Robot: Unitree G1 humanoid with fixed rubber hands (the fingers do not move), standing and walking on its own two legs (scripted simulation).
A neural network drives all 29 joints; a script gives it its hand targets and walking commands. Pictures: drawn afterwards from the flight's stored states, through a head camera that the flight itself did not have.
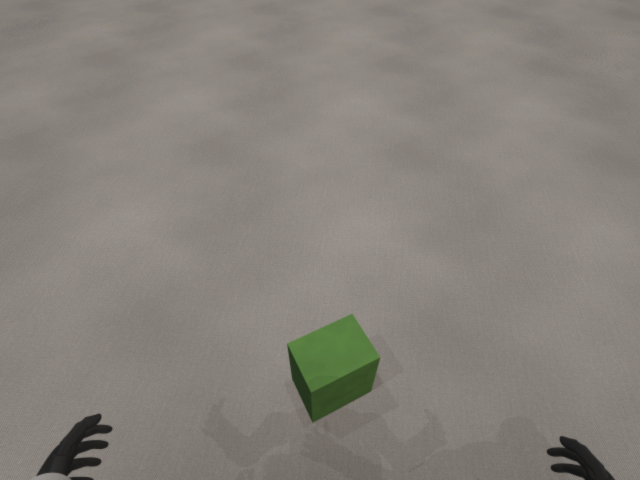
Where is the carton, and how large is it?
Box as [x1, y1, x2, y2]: [287, 314, 379, 421]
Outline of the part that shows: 352,314 287,343 292,379 312,421 370,391 379,356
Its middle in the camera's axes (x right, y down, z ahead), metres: +0.03 +0.38 +1.15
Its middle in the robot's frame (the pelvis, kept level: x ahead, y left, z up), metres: +0.53 -0.03 -0.64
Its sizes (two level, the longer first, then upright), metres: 0.208 0.151 0.252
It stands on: the floor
